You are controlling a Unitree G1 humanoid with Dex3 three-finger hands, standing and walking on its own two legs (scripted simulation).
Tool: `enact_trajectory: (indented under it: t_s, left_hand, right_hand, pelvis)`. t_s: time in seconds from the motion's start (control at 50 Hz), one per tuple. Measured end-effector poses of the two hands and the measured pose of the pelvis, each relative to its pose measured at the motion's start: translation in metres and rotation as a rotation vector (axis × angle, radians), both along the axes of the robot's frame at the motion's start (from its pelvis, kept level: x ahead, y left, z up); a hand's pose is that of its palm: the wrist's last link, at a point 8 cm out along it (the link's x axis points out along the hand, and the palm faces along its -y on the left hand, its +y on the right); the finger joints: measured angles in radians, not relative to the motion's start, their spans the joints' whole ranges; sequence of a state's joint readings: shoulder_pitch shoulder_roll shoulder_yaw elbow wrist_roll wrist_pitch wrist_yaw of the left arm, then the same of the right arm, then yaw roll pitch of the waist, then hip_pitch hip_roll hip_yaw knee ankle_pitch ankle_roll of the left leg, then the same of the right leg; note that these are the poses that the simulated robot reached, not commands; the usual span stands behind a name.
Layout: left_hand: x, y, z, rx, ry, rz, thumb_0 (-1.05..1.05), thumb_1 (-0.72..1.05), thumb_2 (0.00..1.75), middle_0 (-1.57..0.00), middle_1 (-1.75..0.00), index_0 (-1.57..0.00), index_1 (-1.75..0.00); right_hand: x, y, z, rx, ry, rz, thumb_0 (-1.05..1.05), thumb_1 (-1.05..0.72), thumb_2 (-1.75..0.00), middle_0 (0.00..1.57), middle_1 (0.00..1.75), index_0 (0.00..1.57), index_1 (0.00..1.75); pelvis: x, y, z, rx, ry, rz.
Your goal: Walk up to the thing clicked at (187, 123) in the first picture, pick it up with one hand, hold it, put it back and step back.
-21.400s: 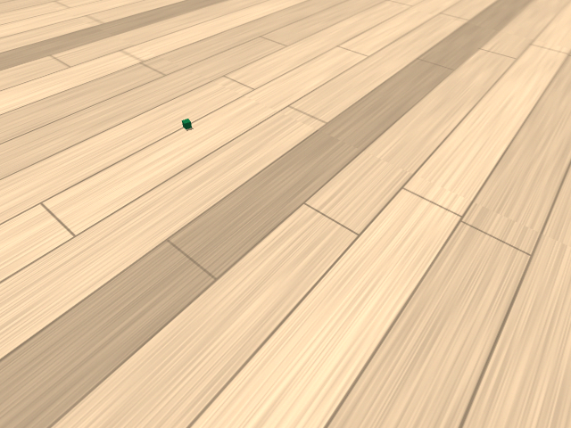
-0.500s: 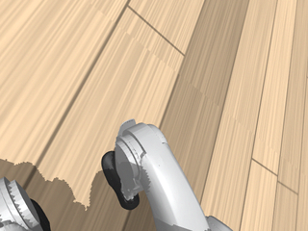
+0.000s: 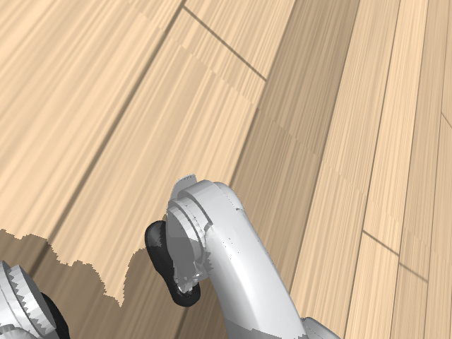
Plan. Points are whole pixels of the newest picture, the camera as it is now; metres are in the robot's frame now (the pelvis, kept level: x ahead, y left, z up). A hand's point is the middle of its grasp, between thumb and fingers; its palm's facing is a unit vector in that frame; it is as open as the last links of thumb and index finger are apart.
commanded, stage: close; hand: left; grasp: from above
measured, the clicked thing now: out of the picture +0.47 +0.36 -0.30
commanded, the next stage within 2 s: settle in 0.60 s
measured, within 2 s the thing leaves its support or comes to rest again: leaves its support in 0.98 s
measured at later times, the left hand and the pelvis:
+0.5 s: hand out of the picture +0.45 +0.34 -0.26, palm faces -0.36 -0.28 -0.89, open 7.0 cm; pelvis +0.00 +0.00 +0.00, yaw +0 degrees
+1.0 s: hand out of the picture +0.46 +0.35 -0.25, palm faces -0.33 -0.28 -0.90, open 6.9 cm; pelvis +0.00 +0.00 +0.00, yaw +0 degrees
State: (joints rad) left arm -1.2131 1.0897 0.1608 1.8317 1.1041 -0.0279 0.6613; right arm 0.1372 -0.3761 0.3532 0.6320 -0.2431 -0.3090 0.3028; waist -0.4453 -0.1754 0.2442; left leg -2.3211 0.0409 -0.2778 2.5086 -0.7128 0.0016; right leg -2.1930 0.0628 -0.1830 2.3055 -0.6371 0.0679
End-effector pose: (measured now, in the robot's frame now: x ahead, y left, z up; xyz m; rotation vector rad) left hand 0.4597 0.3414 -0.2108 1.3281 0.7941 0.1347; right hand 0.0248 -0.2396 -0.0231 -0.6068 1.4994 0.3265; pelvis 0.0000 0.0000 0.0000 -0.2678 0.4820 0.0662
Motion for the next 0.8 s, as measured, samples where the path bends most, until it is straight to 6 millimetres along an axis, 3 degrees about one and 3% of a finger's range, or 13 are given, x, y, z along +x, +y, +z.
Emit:
enact_trajectory:
  t_s: [0.36, 0.8]
  left_hand:
    - [-0.0056, 0.0067, 0.006, -0.006, 0.029, 0.02, 0.0, 0.49, 0.15, -0.9, -0.23, -0.92, -0.21]
    - [-0.0032, 0.0083, 0.0074, 0.004, 0.019, 0.006, 0.0, 0.49, 0.0, -1.03, -0.09, -1.04, -0.08]
  right_hand:
    - [-0.0018, -0.0042, -0.002, -0.002, -0.008, -0.019, 0.0, -0.89, -0.89, 0.2, 0.3, 0.2, 0.3]
    - [0.0013, 0.0, -0.0037, 0.003, -0.02, 0.002, 0.0, -0.89, -0.89, 0.2, 0.3, 0.2, 0.3]
  pelvis:
    - [-0.0016, -0.0018, 0.0024, 0.006, 0.0, -0.001]
    - [-0.0026, -0.0002, 0.0011, 0.004, -0.006, 0.001]
